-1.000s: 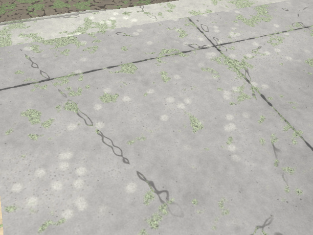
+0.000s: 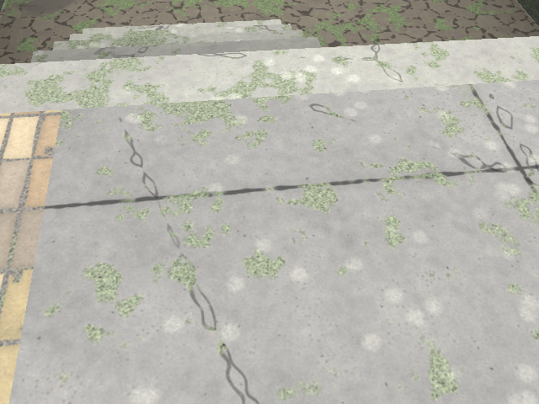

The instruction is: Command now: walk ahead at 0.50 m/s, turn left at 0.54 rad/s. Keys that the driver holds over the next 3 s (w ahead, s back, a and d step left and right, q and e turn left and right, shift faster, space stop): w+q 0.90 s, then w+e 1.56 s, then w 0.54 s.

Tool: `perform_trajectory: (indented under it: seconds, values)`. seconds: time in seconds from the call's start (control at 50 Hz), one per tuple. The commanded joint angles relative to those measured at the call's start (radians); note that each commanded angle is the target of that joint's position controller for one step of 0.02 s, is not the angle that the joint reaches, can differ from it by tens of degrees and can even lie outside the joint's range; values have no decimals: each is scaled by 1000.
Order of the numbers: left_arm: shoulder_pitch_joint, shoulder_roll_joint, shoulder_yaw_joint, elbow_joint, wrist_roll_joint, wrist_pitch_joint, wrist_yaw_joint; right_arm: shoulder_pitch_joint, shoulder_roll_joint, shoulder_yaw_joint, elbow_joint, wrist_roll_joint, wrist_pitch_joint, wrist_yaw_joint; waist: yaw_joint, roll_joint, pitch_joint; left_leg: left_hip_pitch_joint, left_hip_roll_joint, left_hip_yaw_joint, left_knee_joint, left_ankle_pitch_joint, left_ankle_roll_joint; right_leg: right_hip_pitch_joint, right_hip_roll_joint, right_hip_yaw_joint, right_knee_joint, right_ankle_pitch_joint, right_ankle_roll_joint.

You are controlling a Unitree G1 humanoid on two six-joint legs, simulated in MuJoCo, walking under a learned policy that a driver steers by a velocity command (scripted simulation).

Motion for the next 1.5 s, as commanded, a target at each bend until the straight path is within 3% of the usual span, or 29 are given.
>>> perform_trajectory:
  seconds: [0.02, 0.12, 0.2, 0.22, 0.24, 0.26, 0.28, 0.32, 0.36, 0.44, 0.64, 0.7, 0.74, 0.76, 0.78, 0.8, 0.84, 0.86, 0.9, 0.94, 1.2, 1.3, 1.32, 1.34, 1.36, 1.38, 1.4, 1.44, 1.5]
  values:
    - [-85, 66, 9, -83, -5, -1, -5, 64, -143, -28, -51, -1, -8, -5, -18, 86, 5, -1, 241, -229, -91, 316, 87, -16, 47, -48, -99, 105, 14]
    - [-216, 77, -3, -152, -16, -15, -12, 121, -159, -31, -62, -18, -1, -18, -59, 104, 8, 126, 264, -284, -9, 435, 87, -17, 96, -46, -246, 76, -3]
    - [2, 142, 17, -109, -24, -40, 2, 20, -205, -43, -104, -20, -9, -23, 63, 113, -69, 45, 244, -302, 177, 622, 18, 370, 160, -47, -396, -26, -61]
    - [148, 179, 31, -75, -16, -55, 14, 0, -200, -42, -112, -10, -18, -12, 139, 56, -153, -29, 181, -254, 370, 584, -7, 584, 115, -14, -447, -2, -93]
    - [318, 258, 49, -71, 9, -59, 34, 14, -123, -21, -149, 2, -28, -5, 188, -57, -322, -160, 122, -174, 650, 272, -24, 826, -137, 229, -462, -213, -138]
    - [276, 328, 65, -79, 21, -43, 33, 142, -63, -11, -174, 33, -21, -7, 93, -304, -386, -456, -17, -69, 876, -380, -49, 978, -345, 686, -592, -253, -249]
    - [212, 234, 56, -90, 4, -30, 26, 127, -147, -19, -140, -5, -3, -17, 69, -144, -274, -540, 89, -67, 971, -305, -39, 865, -315, 690, -599, -368, -252]
    - [126, 107, 24, -96, -4, -32, 19, 4, -129, -17, -152, -18, 6, 0, 61, 8, -77, -514, 157, -43, 915, -142, -56, 632, -209, 361, -640, -188, -205]
    - [150, 96, 19, -69, -9, -42, 21, -18, -113, -16, -163, -36, 27, 20, 43, -63, -44, -478, 191, -25, 873, -113, -73, 553, -142, 184, -671, -6, -173]
    - [212, 107, 26, -32, -28, -73, 10, -105, -86, -7, -211, -35, 53, 44, 36, -69, -42, -555, 209, 0, 851, -40, -88, 569, -142, 35, -705, 203, -188]
    - [314, 155, 40, 27, -24, -58, 19, -418, -63, 28, -339, -37, 44, 79, 91, -53, 41, -506, 204, 146, 379, 137, -56, 655, -138, -216, -708, 335, -155]
    - [341, 190, 47, 46, -21, -34, 29, -393, -84, 19, -343, -47, 46, 67, 70, -72, 2, -402, 128, 202, 317, -13, -2, 742, -153, -272, -541, 698, -138]
    - [339, 215, 50, 45, -24, -14, 32, -189, -120, -3, -286, -54, 34, 52, -19, -57, -121, -147, 51, 207, 235, -46, 51, 703, -144, -306, -218, 798, -124]
    - [332, 203, 45, 21, -20, -11, 30, -13, -182, -31, -232, -64, 29, 35, -94, 18, -227, 116, 119, 76, 192, -88, 97, 518, -121, -313, 61, 557, -93]
    - [367, 75, 18, -53, -25, -17, 9, -21, -295, -57, -244, -53, 33, 19, -23, 265, -314, 421, 437, -421, 142, -153, 210, 81, 30, -300, 400, -338, -35]
    - [255, 160, 36, -94, -18, -25, 5, 33, -311, -63, -271, -23, 44, 10, -83, 175, -375, 452, 510, -720, 5, -79, 271, -63, 123, -90, 548, -433, -20]
    - [175, 139, 24, -113, -30, -44, 3, -42, -231, -45, -236, -9, 44, -5, -23, 59, -125, 223, 433, -414, -13, 165, 208, -101, 23, -40, 427, -235, -36]
    - [190, 136, 25, -98, -22, -40, 5, -91, -197, -36, -240, -9, 36, -7, 24, 26, -76, 110, 374, -331, -26, 259, 169, -30, -1, -35, 347, -218, -33]
    - [246, 129, 24, -85, 6, -3, 1, -137, -160, -20, -250, -1, 20, -6, 82, 42, -80, -10, 311, -246, -51, 359, 152, 86, -9, -30, 278, -222, -13]
    - [265, 104, 20, -73, 6, 20, -11, -111, -148, -14, -233, -1, 0, 0, 93, 41, -85, -36, 294, -188, -85, 399, 147, 100, -4, -55, 221, -179, -6]
    - [-79, 82, 6, -155, -18, 12, -40, 78, -140, 12, -113, -26, -30, -20, -27, 66, 68, 212, 332, 30, -168, 517, 15, -66, 79, -88, -202, 107, -89]
    - [111, 114, 20, -112, -14, 4, -27, 36, -187, 11, -93, -38, -26, -44, 78, 127, -63, 274, 346, 118, 187, 1173, -37, 242, 214, -194, -301, -89, -183]
    - [260, 137, 33, -68, -7, -5, -22, 16, -204, 8, -99, -34, -20, -45, 149, 121, -137, 207, 334, 140, 391, 1108, -43, 423, 225, -171, -374, -57, -213]
    - [416, 203, 57, -33, 9, -8, -11, -15, -196, 14, -133, -26, -26, -45, 223, 55, -231, -1, 300, 172, 679, 794, -55, 676, 83, 20, -410, -90, -277]
    - [414, 323, 90, -39, 9, -2, -3, 61, -93, 33, -180, -11, -35, -23, 137, -209, -307, -449, 66, 168, 1093, -156, -112, 974, -212, 573, -452, -7, -463]
    - [376, 272, 85, -31, -46, 6, -12, -16, -155, 23, -187, -35, -43, -18, 152, -69, -311, -576, 79, -20, 1175, -258, -97, 967, -207, 700, -549, 6, -478]
    - [301, 245, 78, -46, -47, 10, -10, -77, -154, 28, -220, -25, -56, -10, 123, -32, -165, -622, 145, -37, 1124, -166, -96, 833, -186, 539, -573, 23, -445]
    - [241, 161, 57, -46, -38, 9, -6, -112, -145, 31, -230, -31, -52, -7, 66, 76, -40, -551, 203, -13, 980, -117, -113, 609, -101, 374, -617, 182, -374]
    - [241, 164, 53, -37, -45, -11, -3, -81, -112, 42, -242, -53, 2, 1, 19, 29, -44, -462, 223, 16, 846, -123, -159, 482, -19, 257, -656, 293, -346]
